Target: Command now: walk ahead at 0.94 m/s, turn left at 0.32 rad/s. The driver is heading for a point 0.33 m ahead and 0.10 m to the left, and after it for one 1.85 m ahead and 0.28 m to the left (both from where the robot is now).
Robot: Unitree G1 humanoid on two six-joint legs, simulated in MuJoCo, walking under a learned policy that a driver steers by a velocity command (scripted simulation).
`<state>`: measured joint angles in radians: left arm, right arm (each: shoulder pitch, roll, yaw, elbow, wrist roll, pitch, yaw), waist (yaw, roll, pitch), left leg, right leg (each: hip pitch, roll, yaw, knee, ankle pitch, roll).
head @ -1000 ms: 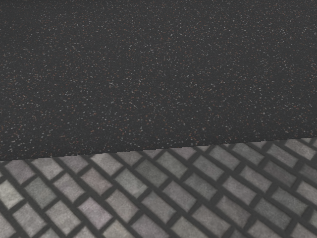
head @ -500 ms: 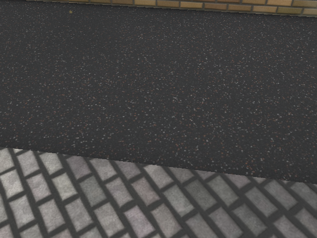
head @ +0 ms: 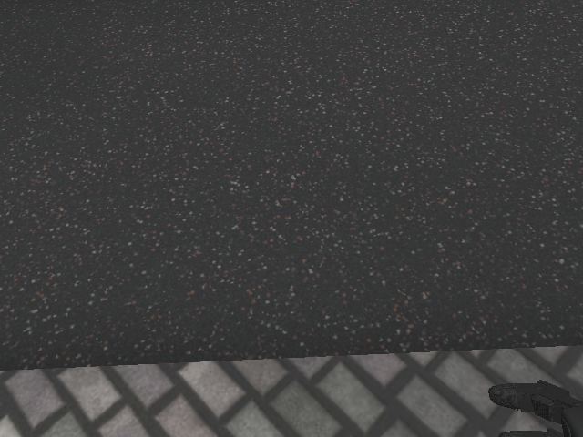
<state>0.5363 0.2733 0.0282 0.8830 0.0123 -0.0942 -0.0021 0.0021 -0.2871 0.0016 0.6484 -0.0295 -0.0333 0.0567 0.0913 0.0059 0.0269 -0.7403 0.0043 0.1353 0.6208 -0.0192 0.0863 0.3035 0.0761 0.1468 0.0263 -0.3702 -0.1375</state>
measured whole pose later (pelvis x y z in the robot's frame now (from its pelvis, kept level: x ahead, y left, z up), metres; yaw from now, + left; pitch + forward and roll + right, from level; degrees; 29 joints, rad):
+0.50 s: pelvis +0.41 +0.02 +0.00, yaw +21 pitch -2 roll +1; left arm 0.19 0.24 -0.01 0.66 0.03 -0.09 0.00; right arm 0.30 -0.32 -0.08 0.78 -0.01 -0.01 -0.03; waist -0.02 0.00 0.08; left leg -0.40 -0.21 -0.12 1.31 -0.47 0.02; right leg -0.41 0.01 0.03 0.65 -0.20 -0.02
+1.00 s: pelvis +0.50 +0.06 +0.02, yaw +6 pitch +0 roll -1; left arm 0.22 0.33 0.10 0.69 0.00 0.10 -0.01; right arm 0.22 -0.23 -0.02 0.70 -0.02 0.00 -0.03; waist 0.02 -0.03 0.05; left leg -0.20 0.02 0.11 0.49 -0.30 0.05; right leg -0.53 0.03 0.01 1.20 -0.43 0.02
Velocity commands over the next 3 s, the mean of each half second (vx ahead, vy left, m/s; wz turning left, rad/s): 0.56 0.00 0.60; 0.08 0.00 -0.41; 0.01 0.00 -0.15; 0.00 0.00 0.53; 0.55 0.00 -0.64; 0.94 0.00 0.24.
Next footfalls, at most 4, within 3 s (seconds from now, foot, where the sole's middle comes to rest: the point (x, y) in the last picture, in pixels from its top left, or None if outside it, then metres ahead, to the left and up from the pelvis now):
0.06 left None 0.26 0.07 -0.75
0.42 right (365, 379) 0.56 -0.05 -0.75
0.78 left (273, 397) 0.51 0.16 -0.75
1.22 right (369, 398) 0.52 -0.06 -0.75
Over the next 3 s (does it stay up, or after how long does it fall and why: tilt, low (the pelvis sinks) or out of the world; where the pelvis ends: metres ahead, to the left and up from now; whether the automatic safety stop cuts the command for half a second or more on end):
stays up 0.90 -0.09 -0.17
